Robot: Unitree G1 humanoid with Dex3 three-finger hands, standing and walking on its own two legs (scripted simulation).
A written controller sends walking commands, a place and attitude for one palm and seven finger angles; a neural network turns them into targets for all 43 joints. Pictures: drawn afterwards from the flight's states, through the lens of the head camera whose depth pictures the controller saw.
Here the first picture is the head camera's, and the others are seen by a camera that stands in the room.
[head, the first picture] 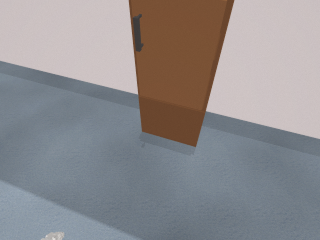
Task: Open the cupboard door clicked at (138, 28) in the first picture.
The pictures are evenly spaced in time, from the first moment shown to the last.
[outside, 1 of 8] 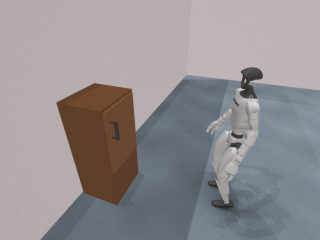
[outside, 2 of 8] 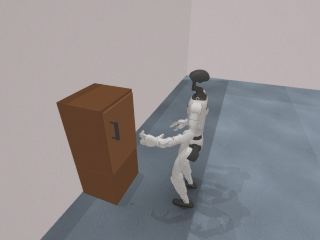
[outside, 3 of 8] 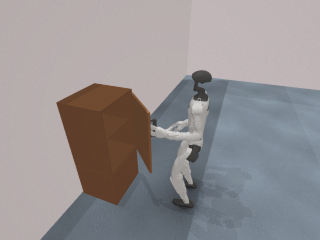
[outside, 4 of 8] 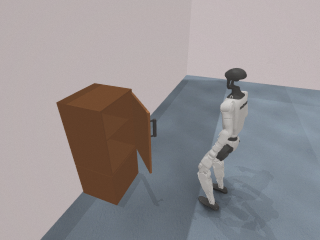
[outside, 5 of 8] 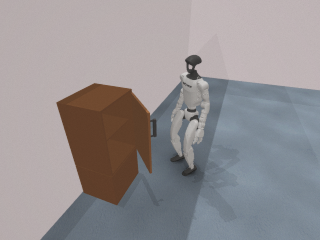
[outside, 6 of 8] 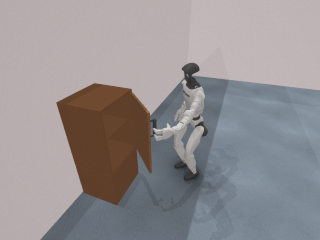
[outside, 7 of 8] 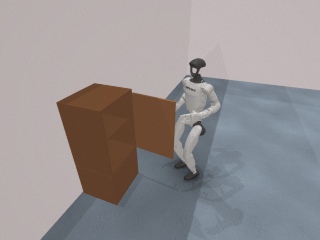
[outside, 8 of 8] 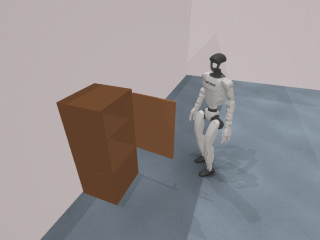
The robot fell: no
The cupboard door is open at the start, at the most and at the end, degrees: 0 87 85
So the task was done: yes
